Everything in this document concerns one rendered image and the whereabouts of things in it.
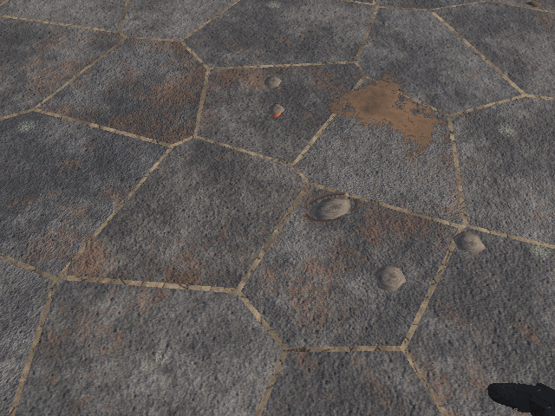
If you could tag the right robot hand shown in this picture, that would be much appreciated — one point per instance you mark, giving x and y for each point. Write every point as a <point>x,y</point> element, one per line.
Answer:
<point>538,400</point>

